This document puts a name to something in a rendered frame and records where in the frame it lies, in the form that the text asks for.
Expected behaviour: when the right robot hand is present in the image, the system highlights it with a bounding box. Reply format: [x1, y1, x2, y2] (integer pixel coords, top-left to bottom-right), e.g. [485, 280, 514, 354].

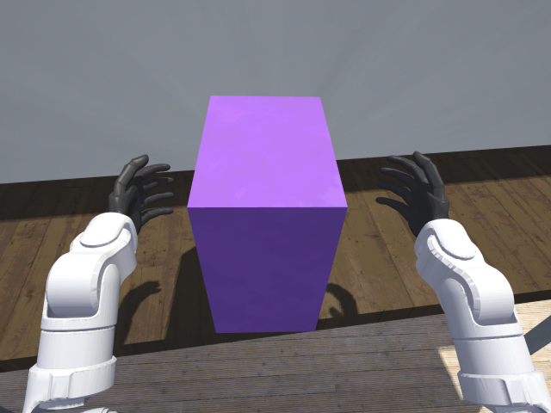
[375, 151, 449, 237]

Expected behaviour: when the carton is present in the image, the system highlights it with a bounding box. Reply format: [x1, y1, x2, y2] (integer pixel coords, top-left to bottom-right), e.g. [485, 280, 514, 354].
[187, 96, 348, 333]

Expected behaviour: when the left robot hand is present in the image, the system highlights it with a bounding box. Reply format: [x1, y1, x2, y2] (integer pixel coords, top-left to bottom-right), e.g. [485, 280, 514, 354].
[106, 154, 174, 236]

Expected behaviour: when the left robot forearm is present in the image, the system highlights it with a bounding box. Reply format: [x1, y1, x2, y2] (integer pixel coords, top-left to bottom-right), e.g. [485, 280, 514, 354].
[22, 213, 138, 413]

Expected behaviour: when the right robot forearm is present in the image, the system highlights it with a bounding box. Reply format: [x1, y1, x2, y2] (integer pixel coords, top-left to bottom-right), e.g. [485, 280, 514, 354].
[414, 219, 551, 413]

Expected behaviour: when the table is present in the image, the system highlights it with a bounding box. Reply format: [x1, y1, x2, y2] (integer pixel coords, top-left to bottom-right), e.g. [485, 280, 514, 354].
[0, 145, 551, 413]

